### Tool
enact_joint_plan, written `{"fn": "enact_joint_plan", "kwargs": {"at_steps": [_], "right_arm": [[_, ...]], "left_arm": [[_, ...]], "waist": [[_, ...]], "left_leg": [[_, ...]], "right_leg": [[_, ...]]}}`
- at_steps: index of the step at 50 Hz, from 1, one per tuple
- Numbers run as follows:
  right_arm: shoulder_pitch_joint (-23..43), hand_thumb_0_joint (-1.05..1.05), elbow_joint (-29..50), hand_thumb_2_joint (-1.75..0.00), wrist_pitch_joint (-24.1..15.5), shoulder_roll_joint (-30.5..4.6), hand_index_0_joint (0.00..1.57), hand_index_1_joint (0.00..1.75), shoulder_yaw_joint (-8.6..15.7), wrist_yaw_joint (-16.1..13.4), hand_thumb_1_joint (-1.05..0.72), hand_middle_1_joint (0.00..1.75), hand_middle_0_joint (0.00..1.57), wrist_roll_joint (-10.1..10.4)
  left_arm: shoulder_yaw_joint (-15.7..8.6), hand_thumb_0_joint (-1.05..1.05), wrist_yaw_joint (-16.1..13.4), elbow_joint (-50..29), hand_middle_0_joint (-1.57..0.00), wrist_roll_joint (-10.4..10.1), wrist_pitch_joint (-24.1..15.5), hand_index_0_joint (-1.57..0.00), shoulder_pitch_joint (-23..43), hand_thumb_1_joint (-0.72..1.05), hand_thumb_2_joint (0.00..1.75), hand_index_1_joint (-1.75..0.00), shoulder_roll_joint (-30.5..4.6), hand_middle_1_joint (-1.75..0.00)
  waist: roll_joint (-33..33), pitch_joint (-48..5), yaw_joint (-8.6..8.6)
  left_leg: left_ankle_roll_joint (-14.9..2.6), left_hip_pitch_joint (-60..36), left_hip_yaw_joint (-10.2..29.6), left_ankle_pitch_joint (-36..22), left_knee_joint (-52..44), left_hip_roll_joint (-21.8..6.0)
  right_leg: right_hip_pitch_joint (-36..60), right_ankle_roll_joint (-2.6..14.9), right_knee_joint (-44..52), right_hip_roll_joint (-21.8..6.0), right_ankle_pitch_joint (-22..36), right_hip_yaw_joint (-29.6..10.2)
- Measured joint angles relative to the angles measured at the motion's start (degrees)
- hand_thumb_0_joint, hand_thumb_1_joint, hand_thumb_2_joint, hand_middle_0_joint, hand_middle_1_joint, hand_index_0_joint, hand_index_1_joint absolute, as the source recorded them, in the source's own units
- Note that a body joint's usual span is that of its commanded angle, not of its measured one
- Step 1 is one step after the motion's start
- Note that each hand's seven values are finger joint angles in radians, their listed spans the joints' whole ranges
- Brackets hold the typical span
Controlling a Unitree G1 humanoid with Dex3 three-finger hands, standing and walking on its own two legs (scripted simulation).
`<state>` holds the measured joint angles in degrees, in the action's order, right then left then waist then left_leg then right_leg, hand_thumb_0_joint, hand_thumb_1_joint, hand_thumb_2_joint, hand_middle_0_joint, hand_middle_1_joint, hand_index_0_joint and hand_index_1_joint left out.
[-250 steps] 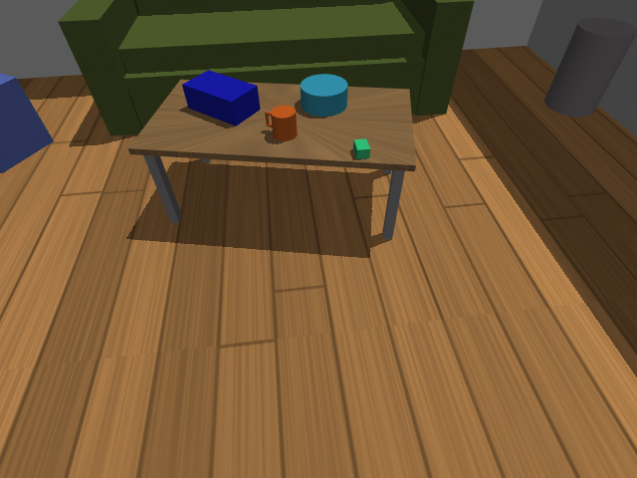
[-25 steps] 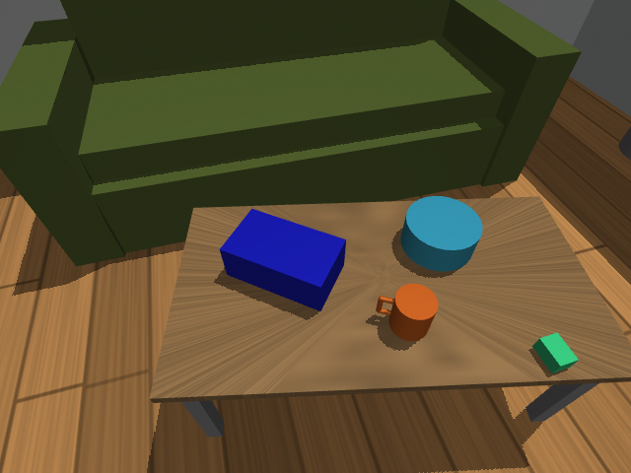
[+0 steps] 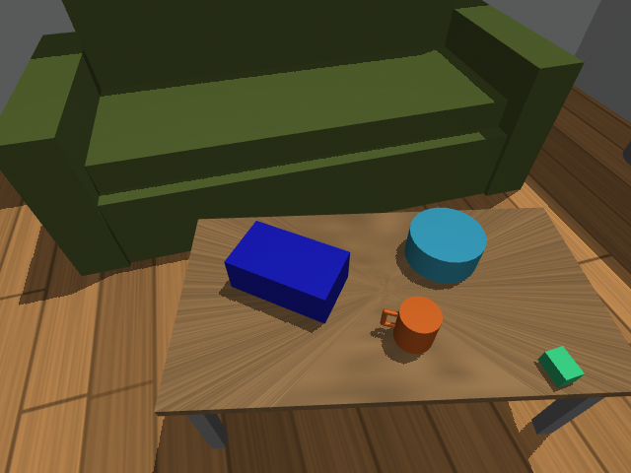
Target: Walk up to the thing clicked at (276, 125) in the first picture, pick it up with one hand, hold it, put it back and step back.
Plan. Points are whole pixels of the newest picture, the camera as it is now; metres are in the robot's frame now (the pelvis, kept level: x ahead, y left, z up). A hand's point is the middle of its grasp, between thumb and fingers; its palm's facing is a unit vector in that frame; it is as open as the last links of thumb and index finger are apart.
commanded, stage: stand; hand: right
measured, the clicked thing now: (409, 323) +0.51 -0.19 -0.32
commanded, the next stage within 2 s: none
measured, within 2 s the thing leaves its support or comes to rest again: neither
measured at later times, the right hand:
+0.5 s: hand out of the picture +0.09 -0.24 -0.15, palm faces -0.01 +0.94 -0.33, open 7.4 cm
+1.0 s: hand out of the picture +0.10 -0.24 -0.15, palm faces +0.00 +0.94 -0.33, open 7.4 cm
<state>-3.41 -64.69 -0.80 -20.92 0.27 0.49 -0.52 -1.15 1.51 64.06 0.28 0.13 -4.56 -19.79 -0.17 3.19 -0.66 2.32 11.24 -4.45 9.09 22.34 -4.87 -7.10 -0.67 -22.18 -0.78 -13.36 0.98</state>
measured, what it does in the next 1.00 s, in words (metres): stands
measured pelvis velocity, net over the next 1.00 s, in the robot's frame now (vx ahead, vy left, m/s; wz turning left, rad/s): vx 0.01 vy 0.02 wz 0.00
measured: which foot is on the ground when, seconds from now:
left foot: down 0.00-1.00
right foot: down 0.00-1.00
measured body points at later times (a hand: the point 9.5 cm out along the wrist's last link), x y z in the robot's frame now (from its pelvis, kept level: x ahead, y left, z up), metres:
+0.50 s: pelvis +0.01 +0.01 +0.00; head +0.03 +0.02 +0.45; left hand +0.10 +0.32 -0.13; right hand +0.10 -0.29 -0.13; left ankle +0.03 +0.14 -0.74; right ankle -0.01 -0.13 -0.74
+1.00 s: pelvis +0.01 +0.02 +0.00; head +0.02 +0.02 +0.45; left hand +0.09 +0.32 -0.13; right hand +0.10 -0.29 -0.13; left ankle +0.03 +0.14 -0.74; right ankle -0.01 -0.13 -0.74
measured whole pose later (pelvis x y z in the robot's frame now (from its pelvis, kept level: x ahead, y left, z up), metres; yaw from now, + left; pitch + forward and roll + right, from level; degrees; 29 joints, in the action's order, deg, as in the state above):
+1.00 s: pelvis +0.01 +0.02 +0.00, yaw +0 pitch -2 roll +0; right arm -4.0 -65.8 -0.4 -19.6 0.9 1.0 -0.6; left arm -0.6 0.6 64.7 0.5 -0.5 -5.9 -20.1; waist 0.4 2.8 -0.5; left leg 1.2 8.0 -5.1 8.0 18.1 -3.0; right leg -3.5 -2.0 -17.2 -2.5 -11.7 0.7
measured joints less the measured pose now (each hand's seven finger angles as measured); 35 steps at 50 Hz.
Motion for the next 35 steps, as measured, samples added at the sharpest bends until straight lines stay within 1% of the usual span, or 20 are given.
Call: {"fn": "enact_joint_plan", "kwargs": {"at_steps": [12,22,35], "right_arm": [[0.34,0.0,-0.76,-0.9,0.16,1.45,0.2,0.3,0.1,0.67,-0.91,0.3,0.2,-0.11],[-0.43,0.0,-1.24,-0.9,0.2,1.36,0.2,0.3,0.39,0.44,-0.91,0.3,0.2,-0.22],[-0.05,0.0,-1.25,-0.9,0.24,1.29,0.2,0.3,0.6,0.28,-0.91,0.3,0.2,-0.08]], "left_arm": [[0.13,0.01,-0.62,0.92,-0.2,-0.09,-1.09,-0.2,0.11,0.91,0.9,-0.3,-0.08,-0.3],[-0.05,0.01,-0.78,1.14,-0.2,0.08,-0.78,-0.2,-0.19,0.91,0.9,-0.3,-0.33,-0.3],[0.34,0.01,-0.93,0.94,-0.2,0.12,-0.64,-0.2,-0.45,0.91,0.9,-0.3,-0.15,-0.3]], "waist": [[-0.11,-0.17,0.18],[0.45,0.18,0.19],[0.66,-0.15,0.15]], "left_leg": [[-0.44,-2.29,-0.38,-0.96,-3.1,0.77],[-0.92,-2.7,-0.62,-1.04,-4.0,1.51],[-1.17,-3.33,-0.81,-0.8,-4.09,1.83]], "right_leg": [[2.53,-0.61,3.7,-0.64,1.38,-0.15],[2.95,-1.14,4.62,-1.35,1.53,-0.28],[3.59,-1.41,4.82,-1.69,1.41,-0.43]]}}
